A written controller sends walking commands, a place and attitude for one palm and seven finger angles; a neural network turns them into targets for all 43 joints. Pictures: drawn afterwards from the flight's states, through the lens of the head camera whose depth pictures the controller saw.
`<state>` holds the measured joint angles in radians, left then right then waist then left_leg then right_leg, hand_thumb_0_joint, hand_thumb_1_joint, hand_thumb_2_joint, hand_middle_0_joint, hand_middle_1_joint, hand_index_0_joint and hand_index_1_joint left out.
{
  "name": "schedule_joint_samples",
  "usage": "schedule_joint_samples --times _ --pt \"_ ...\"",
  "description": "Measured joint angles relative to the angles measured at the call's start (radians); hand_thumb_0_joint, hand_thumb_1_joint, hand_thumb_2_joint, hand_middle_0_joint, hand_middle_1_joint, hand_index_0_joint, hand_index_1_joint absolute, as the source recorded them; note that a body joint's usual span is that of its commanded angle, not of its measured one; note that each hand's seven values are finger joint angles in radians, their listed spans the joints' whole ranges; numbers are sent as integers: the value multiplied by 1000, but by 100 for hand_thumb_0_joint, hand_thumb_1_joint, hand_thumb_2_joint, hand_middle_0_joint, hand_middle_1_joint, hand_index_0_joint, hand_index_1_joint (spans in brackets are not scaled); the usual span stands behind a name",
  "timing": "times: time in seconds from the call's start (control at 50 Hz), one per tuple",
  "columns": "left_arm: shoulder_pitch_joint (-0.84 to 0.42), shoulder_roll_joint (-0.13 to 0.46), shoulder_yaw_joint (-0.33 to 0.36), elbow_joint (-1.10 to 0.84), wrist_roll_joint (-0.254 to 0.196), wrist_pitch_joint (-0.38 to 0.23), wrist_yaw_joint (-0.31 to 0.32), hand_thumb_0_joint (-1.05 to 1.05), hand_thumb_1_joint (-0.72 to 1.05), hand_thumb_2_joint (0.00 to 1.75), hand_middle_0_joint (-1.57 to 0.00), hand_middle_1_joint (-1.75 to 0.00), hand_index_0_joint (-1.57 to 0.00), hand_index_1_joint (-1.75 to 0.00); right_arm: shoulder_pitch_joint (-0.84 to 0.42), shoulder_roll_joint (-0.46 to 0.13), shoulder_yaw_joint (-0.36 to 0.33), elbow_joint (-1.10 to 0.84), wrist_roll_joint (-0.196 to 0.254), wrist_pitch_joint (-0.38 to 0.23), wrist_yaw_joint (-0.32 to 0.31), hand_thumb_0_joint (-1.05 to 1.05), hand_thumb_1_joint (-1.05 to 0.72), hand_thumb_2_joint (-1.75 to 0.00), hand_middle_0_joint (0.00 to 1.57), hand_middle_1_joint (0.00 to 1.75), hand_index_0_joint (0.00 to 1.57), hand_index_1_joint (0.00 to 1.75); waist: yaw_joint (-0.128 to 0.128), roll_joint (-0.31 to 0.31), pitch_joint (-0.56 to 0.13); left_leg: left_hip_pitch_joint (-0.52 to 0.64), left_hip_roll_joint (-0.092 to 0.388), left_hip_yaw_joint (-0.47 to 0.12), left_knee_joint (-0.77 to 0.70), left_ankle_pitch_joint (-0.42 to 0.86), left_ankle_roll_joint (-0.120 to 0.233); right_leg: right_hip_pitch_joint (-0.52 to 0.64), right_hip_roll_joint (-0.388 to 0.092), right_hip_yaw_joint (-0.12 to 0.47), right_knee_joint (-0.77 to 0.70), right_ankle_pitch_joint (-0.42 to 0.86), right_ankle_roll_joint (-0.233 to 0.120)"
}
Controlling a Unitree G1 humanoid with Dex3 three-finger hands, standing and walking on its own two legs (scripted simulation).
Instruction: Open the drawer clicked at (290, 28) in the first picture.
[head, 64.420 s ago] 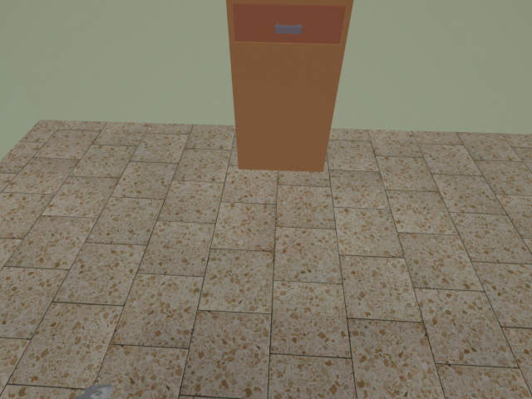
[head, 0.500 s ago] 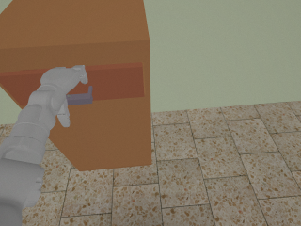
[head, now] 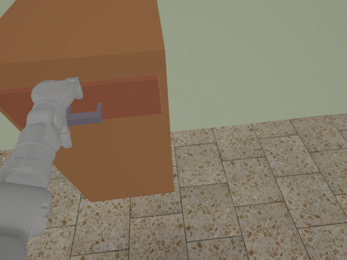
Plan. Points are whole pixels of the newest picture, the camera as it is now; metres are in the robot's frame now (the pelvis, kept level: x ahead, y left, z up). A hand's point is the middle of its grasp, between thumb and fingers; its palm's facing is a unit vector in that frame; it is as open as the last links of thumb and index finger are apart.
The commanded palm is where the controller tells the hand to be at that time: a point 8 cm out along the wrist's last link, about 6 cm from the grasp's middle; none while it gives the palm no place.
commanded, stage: re-aim the fingers above the handle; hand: left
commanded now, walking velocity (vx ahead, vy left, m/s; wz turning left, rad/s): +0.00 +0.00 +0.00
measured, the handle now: (83, 113) +0.50 +0.27 +0.03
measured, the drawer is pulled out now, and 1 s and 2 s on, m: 0.01 0.01 0.01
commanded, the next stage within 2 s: lower the fingers behind the handle in 0.84 s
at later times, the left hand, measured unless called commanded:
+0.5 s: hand (73, 118) +0.44 +0.25 +0.08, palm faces -0.19 -0.01 -0.98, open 13.9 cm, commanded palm +0.43 +0.25 +0.15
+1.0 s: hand (59, 123) +0.42 +0.28 +0.08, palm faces -0.19 +0.00 -0.98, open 13.8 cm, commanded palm +0.42 +0.27 +0.14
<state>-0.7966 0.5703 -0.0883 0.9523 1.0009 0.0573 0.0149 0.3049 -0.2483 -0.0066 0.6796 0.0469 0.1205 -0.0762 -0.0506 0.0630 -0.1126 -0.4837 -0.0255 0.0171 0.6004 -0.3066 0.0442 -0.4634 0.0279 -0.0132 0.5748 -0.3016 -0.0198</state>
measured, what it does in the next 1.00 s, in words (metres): stands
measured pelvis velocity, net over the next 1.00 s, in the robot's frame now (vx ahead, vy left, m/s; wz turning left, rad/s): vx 0.01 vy -0.01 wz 0.04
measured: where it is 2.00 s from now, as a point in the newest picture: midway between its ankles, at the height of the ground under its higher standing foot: outside the picture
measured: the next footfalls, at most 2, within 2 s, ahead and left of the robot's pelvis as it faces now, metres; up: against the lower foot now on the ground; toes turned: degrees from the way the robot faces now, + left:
none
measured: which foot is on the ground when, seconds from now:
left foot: down 0.00-1.00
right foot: down 0.00-1.00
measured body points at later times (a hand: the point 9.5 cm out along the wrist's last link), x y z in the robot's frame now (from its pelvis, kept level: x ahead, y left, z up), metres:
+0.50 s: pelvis +0.00 -0.01 +0.00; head +0.06 -0.03 +0.45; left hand +0.44 +0.25 +0.14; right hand +0.08 -0.28 -0.14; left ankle -0.01 +0.09 -0.73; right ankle -0.02 -0.11 -0.73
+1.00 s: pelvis +0.01 -0.01 +0.00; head +0.06 -0.02 +0.45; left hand +0.43 +0.28 +0.14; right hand +0.09 -0.28 -0.13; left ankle -0.01 +0.09 -0.73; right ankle -0.02 -0.11 -0.73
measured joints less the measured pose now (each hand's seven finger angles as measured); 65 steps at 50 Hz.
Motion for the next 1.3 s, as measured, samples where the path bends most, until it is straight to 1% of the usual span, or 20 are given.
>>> schedule_joint_samples --times 0.08,0.18,0.24,0.3,0.36,0.42,0.52,0.56,0.62,0.68,0.72,0.78,0.84,0.9,0.98,1.04,1.1,1.14,1.24,1.3 --pt "68 -26 -5 -114 -12 -138 -34 -1 -49 30 -32 -120 -33 -121 18 -22 -25 -12 -8 -2 -4 1 -90 -90 21 30 20 30 14 -13 13 -1 1 -6 14 -8 -3 2 1 -6 10 -8 -5" --pt "135 -53 86 -195 17 -246 85 0 -49 30 -32 -120 -33 -121 -3 -38 -49 -11 -20 -8 2 1 -90 -90 20 30 20 30 13 -21 24 -40 6 0 45 -20 -7 -42 5 -1 48 -20 -9" --pt "131 -32 132 -191 49 -205 192 0 -49 30 -32 -120 -33 -120 -20 -36 -53 -1 -23 -15 9 1 -90 -90 20 30 20 30 12 -19 25 -63 9 3 55 -21 -11 -68 9 1 60 -22 -12" --pt "94 2 141 -134 59 -104 244 0 -49 30 -32 -120 -32 -120 -31 -30 -50 18 -19 -19 19 1 -90 -90 20 30 20 30 17 -9 19 -71 11 1 51 -17 -14 -77 10 0 57 -18 -14" --pt "53 29 101 -51 31 7 199 0 -49 30 -32 -120 -32 -120 -30 -26 -41 31 -5 -13 23 1 -90 -90 20 30 20 30 20 4 10 -56 11 -6 32 -10 -15 -58 10 -6 35 -12 -14" --pt "29 27 9 -18 -18 65 84 0 -49 30 -32 -120 -32 -120 -18 -24 -33 32 5 -7 16 1 -90 -90 20 30 20 30 21 12 9 -24 6 -20 9 -3 -14 -18 7 -19 6 -7 -13" --pt "56 -28 -47 -123 -51 -78 -59 -1 -49 30 -32 -120 -32 -120 -18 -20 -24 19 -8 -9 -8 1 -90 -90 21 30 20 30 13 -3 21 7 0 -32 3 -5 -13 18 1 -31 -2 -13 -14" --pt "72 -55 -24 -164 -39 -166 -47 -1 -49 30 -32 -120 -32 -120 -25 -20 -24 8 -11 -11 -12 1 -90 -90 21 30 20 30 8 -10 22 -1 2 -26 14 -11 -13 7 2 -26 12 -18 -15" --pt "93 -72 59 -199 -3 -247 40 0 -49 30 -32 -120 -32 -120 -43 -19 -27 -10 -20 -13 -9 1 -90 -90 20 30 20 30 -3 -15 18 -28 7 -8 35 -22 -14 -30 7 -8 40 -25 -15" --pt "102 -65 100 -207 22 -232 151 0 -49 30 -36 -122 -32 -120 -53 -17 -32 -15 -22 -18 0 1 -90 -90 20 30 20 30 1 -8 19 -48 12 12 43 -25 -14 -60 11 11 55 -25 -14" --pt "108 -65 109 -186 40 -165 218 0 -49 30 -39 -123 -32 -120 -58 -17 -31 -5 -19 -15 9 1 -90 -90 20 30 20 30 12 1 18 -50 14 23 36 -22 -13 -68 14 22 54 -20 -12" --pt "115 -44 128 -132 43 -55 244 0 -49 30 -38 -123 -32 -120 -63 -14 -22 14 -8 -6 16 1 -90 -90 20 30 20 30 27 12 17 -34 15 33 12 -12 -12 -59 14 32 38 -12 -10" --pt "115 -2 134 -68 25 23 191 0 -49 30 -36 -122 -32 -120 -55 -7 -13 27 2 4 10 1 -90 -90 20 30 20 30 30 17 10 -9 13 24 -14 -2 -12 -29 12 25 10 -4 -9" --pt "100 39 77 -42 -9 56 87 0 -49 30 -34 -121 -32 -120 -34 -4 -12 26 12 2 -1 1 -90 -90 21 30 20 30 29 9 13 17 7 -3 -28 5 -13 11 7 -2 -16 -1 -11" --pt "78 34 -31 -105 -41 -27 -35 -1 -49 30 -33 -120 -32 -120 -15 -19 -22 28 2 -17 -18 1 -90 -90 21 30 20 30 37 -12 30 28 -3 -40 -17 4 -12 45 -1 -38 -27 -5 -12" --pt "79 2 -35 -166 -44 -147 -61 -1 -49 30 -33 -120 -32 -120 -26 -36 -33 25 -10 -24 -23 1 -90 -90 21 30 20 30 32 -25 37 10 -6 -44 8 -5 -10 32 -4 -44 -9 -12 -10" --pt "94 -30 15 -199 -31 -246 -14 -1 -49 30 -32 -120 -32 -120 -42 -45 -45 6 -17 -24 -17 1 -90 -90 20 30 20 30 19 -33 31 -25 -3 -28 38 -17 -6 -10 -3 -29 24 -19 -7" --pt "95 -43 58 -190 -12 -268 54 0 -49 30 -32 -120 -32 -120 -51 -46 -48 -6 -21 -25 -7 1 -90 -90 20 30 20 30 9 -34 24 -55 -1 -14 58 -25 -4 -46 -1 -16 48 -24 -5" --pt "74 -43 112 -120 50 -173 224 0 -49 30 -33 -121 -32 -120 -48 -31 -46 -11 -30 -23 25 1 -90 -90 20 30 20 30 3 -24 12 -121 4 10 88 -31 1 -124 2 7 86 -26 2" --pt "65 -44 100 -62 69 -75 250 0 -49 30 -34 -122 -32 -120 -32 -17 -39 7 -27 -15 38 1 -90 -90 20 30 20 30 7 -9 4 -132 5 15 86 -28 3 -134 3 12 81 -21 5"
